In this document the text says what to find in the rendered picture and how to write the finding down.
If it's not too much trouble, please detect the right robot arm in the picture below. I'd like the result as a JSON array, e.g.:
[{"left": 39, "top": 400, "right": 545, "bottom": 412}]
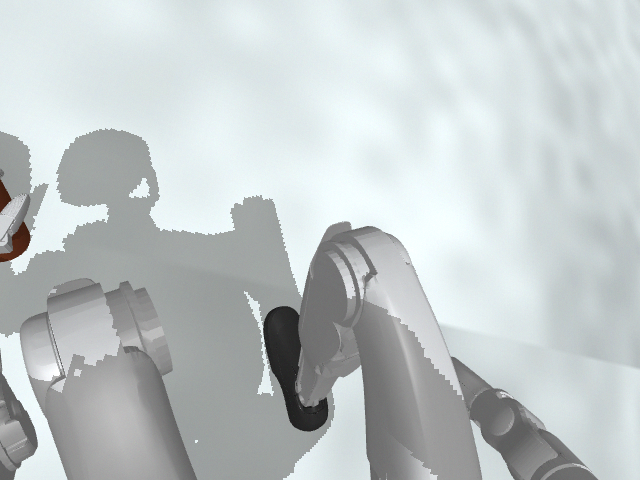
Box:
[{"left": 470, "top": 388, "right": 598, "bottom": 480}]

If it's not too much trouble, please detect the bottle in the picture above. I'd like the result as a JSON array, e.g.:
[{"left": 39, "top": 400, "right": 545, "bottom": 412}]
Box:
[{"left": 0, "top": 179, "right": 30, "bottom": 262}]

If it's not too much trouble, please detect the right robot foot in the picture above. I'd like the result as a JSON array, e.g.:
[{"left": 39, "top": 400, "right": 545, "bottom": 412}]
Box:
[{"left": 263, "top": 306, "right": 328, "bottom": 431}]

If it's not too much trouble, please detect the left robot arm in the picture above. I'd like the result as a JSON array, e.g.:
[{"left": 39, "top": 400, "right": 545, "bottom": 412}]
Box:
[{"left": 0, "top": 352, "right": 38, "bottom": 480}]

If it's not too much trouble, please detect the left robot hand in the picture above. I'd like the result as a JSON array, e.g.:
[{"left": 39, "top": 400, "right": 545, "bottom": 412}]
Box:
[{"left": 0, "top": 169, "right": 30, "bottom": 254}]

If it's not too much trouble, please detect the right robot hand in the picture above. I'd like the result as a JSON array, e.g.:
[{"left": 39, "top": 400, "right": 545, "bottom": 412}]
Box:
[{"left": 451, "top": 357, "right": 493, "bottom": 421}]

